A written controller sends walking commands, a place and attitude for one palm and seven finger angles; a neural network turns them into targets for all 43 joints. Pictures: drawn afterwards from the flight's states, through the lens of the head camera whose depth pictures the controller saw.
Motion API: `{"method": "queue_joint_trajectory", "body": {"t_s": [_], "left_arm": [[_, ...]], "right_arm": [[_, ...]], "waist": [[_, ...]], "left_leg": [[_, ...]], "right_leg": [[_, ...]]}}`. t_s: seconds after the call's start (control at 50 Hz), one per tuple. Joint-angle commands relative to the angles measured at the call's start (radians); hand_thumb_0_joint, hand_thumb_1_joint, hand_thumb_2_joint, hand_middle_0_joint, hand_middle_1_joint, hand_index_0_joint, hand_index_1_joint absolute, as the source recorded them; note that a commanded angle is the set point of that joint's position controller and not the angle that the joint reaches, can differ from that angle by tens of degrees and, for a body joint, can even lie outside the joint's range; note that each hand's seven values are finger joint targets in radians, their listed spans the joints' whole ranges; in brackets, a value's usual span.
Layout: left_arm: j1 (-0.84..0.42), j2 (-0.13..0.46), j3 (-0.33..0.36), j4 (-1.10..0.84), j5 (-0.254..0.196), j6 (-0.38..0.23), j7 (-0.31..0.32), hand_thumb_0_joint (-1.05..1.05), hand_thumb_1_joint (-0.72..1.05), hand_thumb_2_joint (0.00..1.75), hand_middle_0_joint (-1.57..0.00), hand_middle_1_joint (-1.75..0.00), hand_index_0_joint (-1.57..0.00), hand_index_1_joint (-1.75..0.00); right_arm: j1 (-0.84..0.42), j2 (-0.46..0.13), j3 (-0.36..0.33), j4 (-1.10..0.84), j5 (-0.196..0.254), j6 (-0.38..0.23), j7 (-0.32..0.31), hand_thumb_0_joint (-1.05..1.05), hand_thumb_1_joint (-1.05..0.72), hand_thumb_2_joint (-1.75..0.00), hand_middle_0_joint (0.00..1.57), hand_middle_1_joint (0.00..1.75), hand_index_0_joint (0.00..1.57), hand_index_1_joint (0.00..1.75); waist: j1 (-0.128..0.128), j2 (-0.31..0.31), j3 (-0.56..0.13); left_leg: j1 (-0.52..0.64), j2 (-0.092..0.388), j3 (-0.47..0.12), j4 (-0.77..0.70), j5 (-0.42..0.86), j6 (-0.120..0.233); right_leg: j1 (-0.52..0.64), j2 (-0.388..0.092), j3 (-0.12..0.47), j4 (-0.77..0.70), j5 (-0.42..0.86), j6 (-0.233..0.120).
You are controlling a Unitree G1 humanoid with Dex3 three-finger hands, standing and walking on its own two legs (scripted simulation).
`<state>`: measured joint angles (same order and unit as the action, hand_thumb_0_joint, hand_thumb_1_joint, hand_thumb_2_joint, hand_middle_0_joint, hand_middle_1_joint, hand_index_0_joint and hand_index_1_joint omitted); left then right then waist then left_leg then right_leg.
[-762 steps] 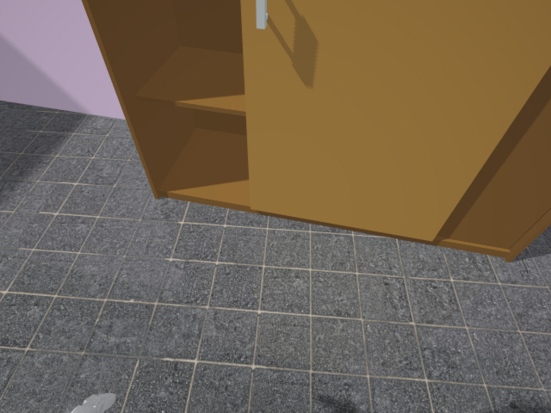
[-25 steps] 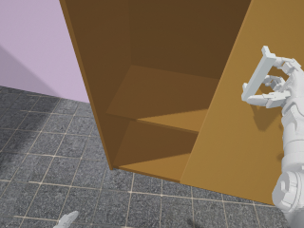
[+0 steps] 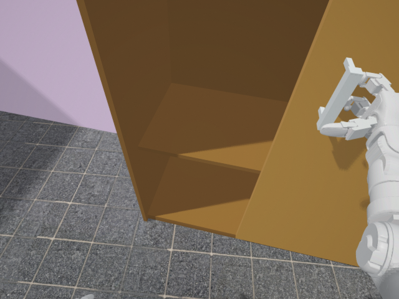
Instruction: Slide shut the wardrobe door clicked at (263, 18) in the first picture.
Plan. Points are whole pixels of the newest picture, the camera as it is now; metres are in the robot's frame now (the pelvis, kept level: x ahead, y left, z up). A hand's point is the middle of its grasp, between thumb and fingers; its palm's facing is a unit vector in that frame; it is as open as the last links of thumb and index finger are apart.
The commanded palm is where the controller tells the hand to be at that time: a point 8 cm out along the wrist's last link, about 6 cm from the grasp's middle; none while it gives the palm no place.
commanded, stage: slide the fingers in behind the handle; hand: right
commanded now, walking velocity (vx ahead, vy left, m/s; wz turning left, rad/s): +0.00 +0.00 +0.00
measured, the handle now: (335, 95) +0.50 -0.21 +0.19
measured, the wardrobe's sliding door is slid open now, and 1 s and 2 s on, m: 0.47 0.47 0.47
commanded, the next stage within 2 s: grip the handle and tug to test in 1.54 s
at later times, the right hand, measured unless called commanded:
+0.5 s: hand (341, 112) +0.44 -0.20 +0.20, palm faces +0.13 +0.99 +0.00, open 14.1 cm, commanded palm +0.41 -0.24 +0.19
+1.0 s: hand (334, 111) +0.44 -0.19 +0.19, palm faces +0.13 +0.99 +0.02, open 14.2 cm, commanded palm +0.41 -0.23 +0.19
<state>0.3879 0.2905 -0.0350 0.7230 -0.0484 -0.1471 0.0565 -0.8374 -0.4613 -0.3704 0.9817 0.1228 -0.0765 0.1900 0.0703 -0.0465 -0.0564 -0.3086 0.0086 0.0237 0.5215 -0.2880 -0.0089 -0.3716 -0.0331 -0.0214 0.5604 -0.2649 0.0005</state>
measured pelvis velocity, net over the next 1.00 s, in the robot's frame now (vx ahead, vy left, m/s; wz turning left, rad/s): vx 0.00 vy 0.00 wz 0.01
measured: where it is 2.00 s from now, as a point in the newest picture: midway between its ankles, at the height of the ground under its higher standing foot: outside the picture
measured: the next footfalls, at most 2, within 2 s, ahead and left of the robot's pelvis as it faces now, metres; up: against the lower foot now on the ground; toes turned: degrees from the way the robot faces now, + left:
none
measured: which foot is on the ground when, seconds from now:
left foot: down 0.00-1.00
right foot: down 0.00-1.00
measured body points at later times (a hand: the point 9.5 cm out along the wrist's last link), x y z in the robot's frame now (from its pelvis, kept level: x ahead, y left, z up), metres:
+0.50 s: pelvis +0.00 +0.01 +0.00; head +0.00 +0.02 +0.45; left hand +0.12 +0.26 -0.10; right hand +0.42 -0.25 +0.20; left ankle -0.02 +0.13 -0.73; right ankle +0.01 -0.12 -0.73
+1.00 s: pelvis +0.00 +0.00 +0.00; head +0.00 +0.02 +0.45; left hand +0.10 +0.26 -0.11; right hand +0.43 -0.24 +0.19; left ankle -0.02 +0.13 -0.73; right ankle +0.01 -0.12 -0.73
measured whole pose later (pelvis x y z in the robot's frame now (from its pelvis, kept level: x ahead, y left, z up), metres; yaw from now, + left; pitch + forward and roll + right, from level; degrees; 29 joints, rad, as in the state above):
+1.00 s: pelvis +0.00 +0.00 +0.00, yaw +0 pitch +2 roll +1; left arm 0.33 0.27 -0.04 0.71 -0.05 -0.14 0.06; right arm -0.72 -0.34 -0.34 0.75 0.14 0.03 0.10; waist 0.04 -0.05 -0.06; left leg -0.25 0.01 0.01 0.50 -0.29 -0.01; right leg -0.31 -0.04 -0.03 0.53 -0.26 0.00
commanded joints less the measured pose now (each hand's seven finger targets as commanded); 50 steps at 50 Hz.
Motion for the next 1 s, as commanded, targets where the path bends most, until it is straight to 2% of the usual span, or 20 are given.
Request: {"method": "queue_joint_trajectory", "body": {"t_s": [0.0,0.04,0.18,0.24,0.28,0.3,0.38,0.42,0.44,0.52,0.58,0.62,0.66,0.7,0.74,0.78,0.82,0.86,0.94,0.98], "left_arm": [[-0.024,0.135,0.052,-0.14,-0.002,-0.045,0.009,0.0,0.9,0.9,-0.2,-0.3,-0.2,-0.3],[-0.038,0.134,0.05,-0.146,-0.003,-0.041,0.009,0.0,0.9,0.9,-0.2,-0.3,-0.2,-0.3],[-0.077,0.117,0.047,-0.163,-0.005,-0.04,0.013,0.0,0.9,0.9,-0.2,-0.3,-0.2,-0.3],[-0.081,0.118,0.046,-0.154,-0.007,-0.042,0.018,0.0,0.9,0.9,-0.2,-0.3,-0.2,-0.3],[-0.085,0.115,0.042,-0.15,-0.008,-0.038,0.021,0.0,0.9,0.9,-0.2,-0.3,-0.2,-0.3],[-0.086,0.114,0.041,-0.148,-0.007,-0.039,0.021,0.0,0.9,0.9,-0.2,-0.3,-0.2,-0.3],[-0.089,0.111,0.045,-0.156,-0.007,-0.04,0.017,0.0,0.9,0.9,-0.2,-0.3,-0.2,-0.3],[-0.098,0.108,0.042,-0.156,-0.009,-0.037,0.018,0.0,0.9,0.9,-0.2,-0.3,-0.2,-0.3],[-0.096,0.111,0.042,-0.15,-0.009,-0.036,0.019,0.0,0.9,0.9,-0.2,-0.3,-0.2,-0.3],[-0.105,0.104,0.042,-0.156,-0.009,-0.039,0.016,0.0,0.9,0.9,-0.2,-0.3,-0.2,-0.3],[-0.095,0.11,0.044,-0.149,-0.006,-0.037,0.016,0.0,0.9,0.9,-0.2,-0.3,-0.2,-0.3],[-0.099,0.108,0.044,-0.15,-0.005,-0.036,0.016,0.0,0.9,0.9,-0.2,-0.3,-0.2,-0.3],[-0.098,0.109,0.043,-0.149,-0.005,-0.031,0.016,0.0,0.9,0.9,-0.2,-0.3,-0.2,-0.3],[-0.105,0.103,0.042,-0.154,-0.006,-0.032,0.015,0.0,0.9,0.9,-0.2,-0.3,-0.2,-0.3],[-0.102,0.107,0.046,-0.154,-0.006,-0.033,0.014,0.0,0.9,0.9,-0.2,-0.3,-0.2,-0.3],[-0.097,0.105,0.044,-0.148,-0.004,-0.035,0.014,0.0,0.9,0.9,-0.2,-0.3,-0.2,-0.3],[-0.098,0.106,0.047,-0.147,-0.004,-0.034,0.014,0.0,0.9,0.9,-0.2,-0.3,-0.2,-0.3],[-0.103,0.101,0.046,-0.153,-0.004,-0.038,0.011,0.0,0.9,0.9,-0.2,-0.3,-0.2,-0.3],[-0.099,0.106,0.047,-0.145,-0.004,-0.037,0.012,0.0,0.9,0.9,-0.2,-0.3,-0.2,-0.3],[-0.102,0.103,0.045,-0.146,-0.004,-0.037,0.013,0.0,0.9,0.9,-0.2,-0.3,-0.2,-0.3]], "right_arm": [[-0.421,-0.226,-0.039,-0.311,0.025,-0.061,-0.006,0.0,0.5,-0.3,0.3,1.2,0.3,1.2],[-0.394,-0.234,-0.046,-0.323,0.026,-0.046,-0.017,0.0,0.5,-0.3,0.3,1.2,0.3,1.2],[-0.385,-0.209,-0.034,-0.452,0.018,-0.015,-0.044,0.0,0.5,-0.3,0.3,1.2,0.3,1.2],[-0.4,-0.179,-0.013,-0.433,0.03,0.004,-0.044,0.0,0.5,-0.3,0.3,1.2,0.3,1.2],[-0.381,-0.175,-0.01,-0.4,0.026,0.021,-0.042,0.0,0.5,-0.3,0.3,1.2,0.3,1.2],[-0.416,-0.162,0.007,-0.415,0.023,0.021,-0.043,0.0,0.5,-0.3,0.3,1.2,0.3,1.2],[-0.359,-0.163,-0.015,-0.436,0.034,0.021,-0.041,0.0,0.5,-0.3,0.3,1.2,0.3,1.2],[-0.384,-0.123,0.023,-0.431,0.039,0.027,-0.037,0.0,0.5,-0.3,0.3,1.2,0.3,1.2],[-0.399,-0.141,0.013,-0.422,0.039,0.025,-0.04,0.0,0.5,-0.3,0.3,1.2,0.3,1.2],[-0.403,-0.115,0.033,-0.456,0.03,0.02,-0.049,0.0,0.5,-0.3,0.3,1.2,0.3,1.2],[-0.381,-0.142,0.001,-0.426,0.034,0.026,-0.057,0.0,0.5,-0.3,0.3,1.2,0.3,1.2],[-0.394,-0.13,0.014,-0.445,0.031,0.026,-0.055,0.0,0.5,-0.3,0.3,1.2,0.3,1.2],[-0.376,-0.162,-0.009,-0.443,0.028,0.026,-0.058,0.0,0.5,-0.3,0.3,1.2,0.3,1.2],[-0.377,-0.122,0.021,-0.459,0.028,0.026,-0.06,0.0,0.5,-0.3,0.3,1.2,0.3,1.2],[-0.369,-0.133,0.007,-0.468,0.034,0.028,-0.066,0.0,0.5,-0.3,0.3,1.2,0.3,1.2],[-0.39,-0.107,0.025,-0.462,0.033,0.032,-0.07,0.0,0.5,-0.3,0.3,1.2,0.3,1.2],[-0.38,-0.132,0.007,-0.469,0.027,0.03,-0.076,0.0,0.5,-0.3,0.3,1.2,0.3,1.2],[-0.36,-0.101,0.023,-0.486,0.028,0.03,-0.076,0.0,0.5,-0.3,0.3,1.2,0.3,1.2],[-0.358,-0.113,0.011,-0.452,0.032,0.037,-0.081,0.0,0.5,-0.3,0.3,1.2,0.3,1.2],[-0.384,-0.102,0.027,-0.47,0.026,0.032,-0.081,0.0,0.5,-0.3,0.3,1.2,0.3,1.2]], "waist": [[-0.022,-0.016,-0.323],[-0.026,0.029,-0.279],[-0.03,-0.02,-0.286],[-0.019,0.04,-0.268],[-0.021,0.01,-0.249],[-0.01,0.011,-0.247],[-0.032,0.022,-0.31],[-0.018,0.033,-0.275],[-0.014,0.049,-0.257],[-0.022,-0.028,-0.283],[-0.026,0.059,-0.278],[-0.024,0.031,-0.283],[-0.029,0.031,-0.281],[-0.03,-0.004,-0.28],[-0.032,0.039,-0.291],[-0.023,0.033,-0.273],[-0.031,0.019,-0.279],[-0.037,-0.005,-0.298],[-0.03,0.066,-0.252],[-0.025,0.036,-0.251]], "left_leg": [[0.045,-0.028,0.008,-0.058,0.288,0.036],[0.052,-0.028,0.008,-0.064,0.285,0.034],[0.069,-0.027,0.003,-0.067,0.308,0.034],[0.065,-0.027,0.003,-0.076,0.308,0.03],[0.057,-0.024,0.0,-0.078,0.3,0.028],[0.048,-0.022,0.003,-0.078,0.296,0.028],[0.091,-0.022,0.003,-0.067,0.358,0.031],[0.075,-0.021,0.003,-0.073,0.35,0.027],[0.07,-0.022,0.001,-0.077,0.342,0.027],[0.062,-0.021,0.0,-0.071,0.333,0.032],[0.083,-0.023,0.003,-0.071,0.346,0.028],[0.082,-0.021,0.001,-0.071,0.354,0.028],[0.094,-0.02,-0.002,-0.071,0.352,0.027],[0.084,-0.021,0.0,-0.07,0.351,0.031],[0.095,-0.025,0.003,-0.071,0.355,0.03],[0.079,-0.024,0.005,-0.073,0.346,0.028],[0.081,-0.024,0.004,-0.074,0.324,0.03],[0.09,-0.025,0.002,-0.071,0.344,0.033],[0.076,-0.028,0.004,-0.082,0.317,0.028],[0.07,-0.026,0.003,-0.08,0.304,0.03]], "right_leg": [[0.244,0.015,0.034,-0.063,0.229,-0.034],[0.208,0.013,0.028,-0.066,0.215,-0.039],[0.247,0.015,0.02,-0.073,0.236,-0.036],[0.235,0.015,0.017,-0.07,0.224,-0.041],[0.227,0.019,0.01,-0.072,0.207,-0.039],[0.231,0.02,0.015,-0.072,0.205,-0.039],[0.259,0.022,0.014,-0.061,0.265,-0.039],[0.244,0.021,0.011,-0.064,0.248,-0.039],[0.234,0.021,0.011,-0.061,0.236,-0.042],[0.265,0.024,0.014,-0.061,0.246,-0.037],[0.238,0.021,0.016,-0.064,0.245,-0.04],[0.245,0.024,0.011,-0.064,0.248,-0.041],[0.229,0.024,0.009,-0.065,0.242,-0.039],[0.248,0.023,0.01,-0.066,0.255,-0.037],[0.244,0.022,0.014,-0.063,0.264,-0.039],[0.243,0.021,0.014,-0.068,0.252,-0.039],[0.243,0.02,0.014,-0.073,0.24,-0.036],[0.258,0.022,0.011,-0.069,0.263,-0.036],[0.226,0.02,0.011,-0.072,0.227,-0.041],[0.232,0.019,0.013,-0.078,0.219,-0.039]]}}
